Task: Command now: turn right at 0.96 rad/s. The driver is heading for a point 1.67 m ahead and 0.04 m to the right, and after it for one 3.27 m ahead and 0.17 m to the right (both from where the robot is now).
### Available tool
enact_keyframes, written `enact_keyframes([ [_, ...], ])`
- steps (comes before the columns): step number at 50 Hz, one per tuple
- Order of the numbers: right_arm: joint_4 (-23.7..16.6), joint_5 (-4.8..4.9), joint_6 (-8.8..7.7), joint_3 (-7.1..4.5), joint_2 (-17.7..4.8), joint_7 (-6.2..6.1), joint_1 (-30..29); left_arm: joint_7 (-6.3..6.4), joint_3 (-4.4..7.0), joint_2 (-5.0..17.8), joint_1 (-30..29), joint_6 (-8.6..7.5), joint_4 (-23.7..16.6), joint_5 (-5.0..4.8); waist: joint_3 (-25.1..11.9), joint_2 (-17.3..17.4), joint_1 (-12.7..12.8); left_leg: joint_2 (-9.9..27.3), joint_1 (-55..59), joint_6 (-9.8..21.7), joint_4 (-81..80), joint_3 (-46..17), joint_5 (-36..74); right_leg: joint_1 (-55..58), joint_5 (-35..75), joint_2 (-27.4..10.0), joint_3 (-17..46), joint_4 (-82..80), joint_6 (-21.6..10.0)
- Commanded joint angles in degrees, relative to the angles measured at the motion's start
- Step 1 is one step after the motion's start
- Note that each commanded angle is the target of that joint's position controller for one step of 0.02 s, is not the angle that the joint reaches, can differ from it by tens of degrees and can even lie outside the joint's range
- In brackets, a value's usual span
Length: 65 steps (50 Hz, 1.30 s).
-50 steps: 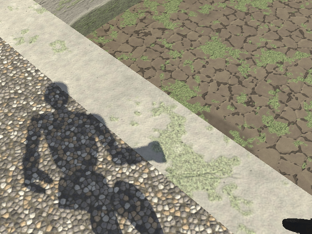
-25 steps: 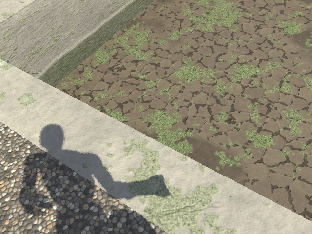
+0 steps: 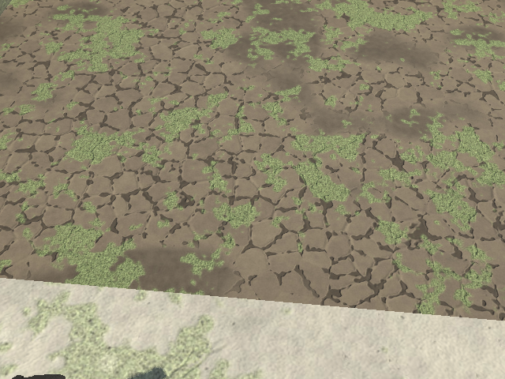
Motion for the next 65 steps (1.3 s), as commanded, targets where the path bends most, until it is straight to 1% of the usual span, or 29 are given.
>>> enact_keyframes([
  [1,-4.79,-3.06,0.41,-2.04,-10.46,-0.11,-1.04,-0.43,2.39,7.06,7.74,-1.04,-4.09,-0.36,-8.77,19.9,3.68,26.92,12.01,15.09,-7.81,-24.23,26.26,-12.08,-22.19,-1.16,-7.26,23.44,2.1],
  [2,-6.23,-2.08,0.31,-1.48,-7.77,-0.29,-3.47,-0.39,3.57,11.02,6.23,-1.1,-2.98,-0.48,-6.51,14.32,3.09,25.48,9.94,15.62,-7.76,-19.76,20.72,-14.36,-17.05,-6.01,-9.72,29.98,3.95],
  [3,-6.73,-1.25,0.72,-0.76,-5.42,-0.88,-5.26,-0.25,3.84,11.31,5.32,-0.67,-2.08,-0.6,-4.6,10.85,2.74,21.12,8.24,13.45,-7.29,-13.07,13.84,-15.13,-12.07,-7.93,-11.27,31.96,4.66],
  [5,-7.29,-0.56,1.69,0.16,-4.42,-2.37,-5.65,-0.2,2.75,8.11,6.97,0.59,-1.03,-0.27,-2.88,9.48,2.0,17.67,6.75,12.79,-7.46,-5.7,10.07,-16.81,-6.19,-9.74,-15.03,39.44,6.39],
  [8,-6.95,-1.99,2.77,0.37,-5.07,-3.41,-2.09,-0.3,1.32,5.47,3.69,0.55,-2.99,-0.9,-1.86,11.14,-0.63,16.6,9.29,14.38,-8.39,1.35,13.85,-19.97,-2.77,-13.62,-21.88,36.08,8.09],
  [12,-6.3,-1.84,3.24,-0.54,-7.54,-2.13,1.12,-0.96,-0.22,2.87,0.19,0.14,-5.04,0.03,-5.07,10.04,-3.35,20.11,15.1,15.76,-6.87,4.21,20.56,-18.07,-4.75,-18.08,-24.16,25.44,8.84],
  [14,-6.42,-1.51,3.52,-1.0,-9.13,-1.1,-0.3,-1.25,-0.72,2.0,1.37,-0.29,-4.74,0.24,-6.57,10.28,-2.25,20.09,12.06,15.58,-6.11,6.9,23.9,-10.46,-5.71,-17.3,-26.3,18.51,7.71],
  [19,-5.09,1.85,3.25,-0.31,-8.02,0.0,-0.8,-1.17,0.07,2.65,8.67,-0.31,-0.87,0.31,-6.33,10.19,1.71,20.31,8.84,11.08,1.13,8.49,18.37,4.0,6.58,-13.35,-29.33,-7.59,2.26],
  [20,-3.34,1.41,2.91,0.5,-5.4,0.23,3.38,-0.71,0.77,4.87,9.86,-0.45,-0.31,0.44,-7.18,4.37,1.51,17.45,3.29,6.42,7.43,11.55,9.31,12.28,17.41,-14.55,-25.08,-13.38,0.32],
  [21,-5.64,-2.37,2.48,2.55,-0.22,0.73,3.79,0.1,2.05,12.04,9.6,-0.43,-2.08,0.93,-9.66,-16.04,-0.82,10.6,-11.17,-0.29,25.03,17.07,-20.71,22.1,41.91,-31.71,-3.83,-12.56,-6.24],
  [22,-6.58,-1.08,2.49,1.31,-3.89,0.03,-0.68,-0.95,0.86,10.07,8.67,-1.48,-2.8,3.04,-11.29,-14.52,2.67,6.51,-15.12,-1.89,35.57,10.51,-28.54,14.74,45.64,-38.16,0.89,-13.57,-17.41],
  [23,-5.91,0.64,2.83,0.34,-6.63,-0.49,-1.27,-1.81,0.28,8.29,7.78,-2.67,-1.81,3.6,-8.46,-9.4,3.03,7.19,-14.96,-2.0,40.82,8.55,-26.01,11.17,38.09,-34.65,-3.7,-14.99,-17.47],
  [24,-4.33,1.0,3.22,0.35,-5.63,-0.62,0.91,-1.82,-0.76,4.97,4.56,-3.39,-0.4,3.25,-6.56,-7.82,1.03,8.39,-14.28,-1.75,40.52,7.51,-22.53,9.78,30.46,-30.52,-9.58,-14.96,-13.82],
  [27,1.08,0.66,4.21,0.78,-3.37,-0.4,7.72,-1.02,-3.11,-1.38,0.1,-4.23,2.36,3.04,-5.28,-7.19,-1.36,7.67,-7.05,-3.68,36.24,6.74,-13.19,6.84,31.27,-25.17,-20.38,-14.42,-9.23],
  [34,-4.3,1.28,5.08,1.11,-4.44,-0.3,3.5,1.24,-0.09,4.12,0.28,-2.2,4.46,2.91,-1.91,-5.48,1.99,9.04,-12.43,-4.73,28.7,9.12,-15.48,11.77,22.11,-32.2,-18.49,-15.91,-13.16],
  [37,-6.91,1.42,5.11,1.27,-4.0,0.59,2.52,0.8,0.98,5.47,2.7,-3.25,5.42,1.69,-1.96,-4.95,3.59,10.99,-17.1,-1.91,28.55,10.43,-14.47,13.53,-12.65,-35.36,-13.54,-24.33,-12.62],
  [39,-8.58,1.53,4.25,1.38,-3.19,1.3,0.88,0.33,1.39,5.57,2.98,-4.51,6.34,1.14,0.52,-2.54,3.23,12.2,-20.95,0.58,26.73,9.91,-15.25,15.77,-17.24,-36.6,-12.84,-26.47,-11.49],
  [46,-10.08,2.35,2.99,2.06,-0.7,2.43,3.31,-2.21,2.51,6.92,-2.38,-6.79,5.92,-0.06,-0.02,-1.58,0.24,11.95,-10.14,5.31,17.11,15.75,-10.64,13.4,-6.74,-33.43,-29.51,-24.62,-8.08],
  [48,-8.17,1.89,2.95,1.77,-0.81,2.2,9.46,-2.45,2.33,6.65,-5.4,-6.41,5.9,-0.71,-1.22,0.27,-3.71,8.76,0.43,6.61,12.2,20.7,-5.92,7.9,-6.31,-30.99,-35.87,-17.17,-5.79],
  [49,-5.69,1.62,2.78,0.62,-2.92,1.7,16.76,-2.27,1.89,5.57,-6.81,-6.38,5.68,-0.37,-3.59,2.6,-7.31,4.8,10.54,7.64,10.46,23.07,-5.71,2.96,2.54,-27.89,-39.81,-6.4,-4.11],
  [50,-2.34,1.78,2.4,-1.79,-8.11,1.2,29.49,-2.04,0.84,2.88,-9.83,-6.55,4.15,0.43,-5.62,9.76,-13.48,4.69,24.48,11.28,7.7,15.72,-7.06,-9.18,10.37,-23.94,-42.54,17.49,-1.19],
  [51,-4.17,1.94,0.92,-2.77,-16.33,1.5,27.89,-1.79,-0.92,-3.25,-10.86,-7.53,-0.55,1.43,-1.22,24.92,-8.5,15.97,29.01,19.45,-2.01,-16.35,-8.5,-34.34,-15.84,-13.74,-36.83,40.69,3.43],
  [52,-8.72,0.88,-1.28,-1.27,-13.52,2.9,22.91,-2.0,-0.57,0.85,-13.79,-9.26,-3.79,-0.3,-5.14,15.66,-8.44,22.77,29.87,25.04,-12.95,-34.72,-18.29,-43.26,-14.93,-11.81,-22.8,45.22,3.52],
  [53,-9.33,0.81,-2.19,-0.3,-10.09,3.03,20.21,-2.64,-0.35,3.06,-13.77,-10.43,-4.01,-1.97,-3.01,8.83,-6.34,25.18,28.98,24.23,-14.11,-31.79,-18.52,-45.57,-10.58,-14.88,-21.29,43.59,2.56],
  [55,-10.77,1.22,-1.51,1.57,-5.44,2.68,16.98,-2.79,-0.59,2.32,-8.84,-11.13,-1.82,0.49,-1.44,3.8,-2.36,20.98,21.45,20.7,-7.49,-21.68,-14.32,-42.13,-3.75,-17.96,-21.52,40.03,2.78],
  [58,-13.12,-0.7,-0.87,2.27,-5.47,0.59,14.27,-3.47,-0.96,1.93,-7.93,-10.0,-0.61,2.1,-0.85,4.61,-0.27,14.29,8.75,18.63,-6.17,-13.19,-4.83,-32.34,8.95,-16.71,-23.14,31.31,4.69],
  [61,-10.96,0.72,-0.89,2.42,-5.42,-1.51,15.82,-3.4,-3.12,-1.35,-13.46,-9.6,-2.03,2.9,0.57,5.39,-1.83,10.06,2.54,16.23,-5.18,-5.84,9.65,-22.6,20.71,-13.58,-26.08,13.44,4.83],
  [63,-7.81,1.32,-1.06,2.81,-4.11,-1.63,19.1,-4.23,-3.77,-3.68,-17.76,-10.1,-3.53,2.6,0.91,7.86,-4.3,9.79,1.46,15.12,-6.18,-4.27,14.88,-16.33,25.97,-11.61,-28.58,5.37,3.66],
  [65,-6.32,1.15,-1.41,2.8,-3.81,-1.46,19.8,-5.16,-2.5,-1.52,-18.73,-10.43,-3.84,1.3,2.59,9.42,-5.04,11.94,4.08,14.79,-5.76,-5.42,19.66,-15.09,27.26,-11.63,-27.79,1.96,2.0],
])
